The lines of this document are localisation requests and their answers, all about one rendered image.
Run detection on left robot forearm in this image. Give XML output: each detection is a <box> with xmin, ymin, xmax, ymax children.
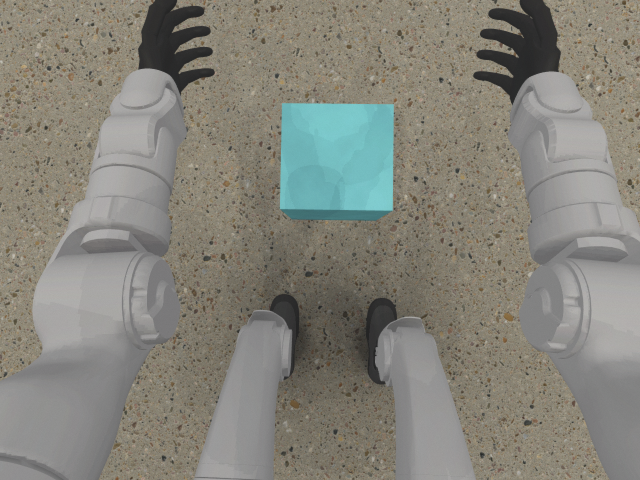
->
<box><xmin>32</xmin><ymin>68</ymin><xmax>187</xmax><ymax>341</ymax></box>

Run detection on right robot hand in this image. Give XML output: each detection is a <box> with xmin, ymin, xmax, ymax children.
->
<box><xmin>473</xmin><ymin>0</ymin><xmax>561</xmax><ymax>105</ymax></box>

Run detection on left robot hand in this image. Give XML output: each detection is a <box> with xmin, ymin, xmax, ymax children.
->
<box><xmin>138</xmin><ymin>0</ymin><xmax>215</xmax><ymax>96</ymax></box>

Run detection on left robot upper arm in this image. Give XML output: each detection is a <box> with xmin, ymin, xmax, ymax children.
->
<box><xmin>0</xmin><ymin>251</ymin><xmax>180</xmax><ymax>480</ymax></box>

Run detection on robot left foot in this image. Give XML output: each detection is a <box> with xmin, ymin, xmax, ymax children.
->
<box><xmin>270</xmin><ymin>294</ymin><xmax>299</xmax><ymax>380</ymax></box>

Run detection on right robot forearm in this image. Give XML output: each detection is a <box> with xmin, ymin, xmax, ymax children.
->
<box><xmin>508</xmin><ymin>71</ymin><xmax>640</xmax><ymax>265</ymax></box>

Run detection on left robot thigh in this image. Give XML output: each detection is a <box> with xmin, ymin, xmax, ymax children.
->
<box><xmin>193</xmin><ymin>320</ymin><xmax>292</xmax><ymax>480</ymax></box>

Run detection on right robot upper arm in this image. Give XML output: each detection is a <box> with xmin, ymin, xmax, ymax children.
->
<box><xmin>519</xmin><ymin>258</ymin><xmax>640</xmax><ymax>480</ymax></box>

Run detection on carton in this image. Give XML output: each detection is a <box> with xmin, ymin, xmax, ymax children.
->
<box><xmin>280</xmin><ymin>103</ymin><xmax>394</xmax><ymax>221</ymax></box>

